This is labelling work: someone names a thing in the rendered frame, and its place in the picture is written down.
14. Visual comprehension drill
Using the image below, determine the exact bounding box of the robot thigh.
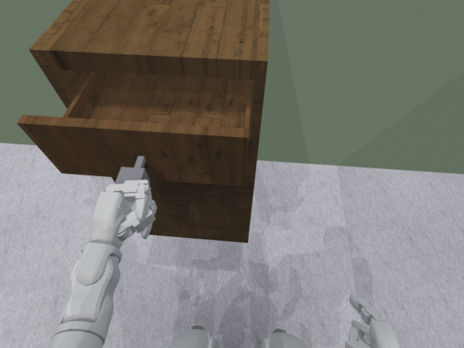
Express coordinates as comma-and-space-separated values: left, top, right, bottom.
262, 332, 308, 348
169, 329, 215, 348

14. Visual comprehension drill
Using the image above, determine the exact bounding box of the cabinet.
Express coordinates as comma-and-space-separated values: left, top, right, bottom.
29, 0, 270, 243

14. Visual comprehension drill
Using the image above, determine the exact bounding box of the robot left hand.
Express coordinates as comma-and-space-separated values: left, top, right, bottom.
89, 180, 157, 249

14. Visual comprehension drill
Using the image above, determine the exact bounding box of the robot right thigh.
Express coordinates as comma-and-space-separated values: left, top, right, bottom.
262, 332, 308, 348

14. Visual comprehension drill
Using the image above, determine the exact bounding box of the robot left thigh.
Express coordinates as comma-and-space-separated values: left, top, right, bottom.
169, 329, 215, 348

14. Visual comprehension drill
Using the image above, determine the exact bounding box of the robot left forearm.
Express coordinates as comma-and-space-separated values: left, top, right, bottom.
48, 241, 122, 348

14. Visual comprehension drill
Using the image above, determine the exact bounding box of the drawer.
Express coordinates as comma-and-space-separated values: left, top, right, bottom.
17, 72, 253, 187

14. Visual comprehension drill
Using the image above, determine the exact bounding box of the handle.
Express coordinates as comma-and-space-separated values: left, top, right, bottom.
115, 156, 151, 185

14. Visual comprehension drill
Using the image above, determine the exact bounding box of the robot right hand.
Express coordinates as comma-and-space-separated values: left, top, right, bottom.
345, 295, 401, 348

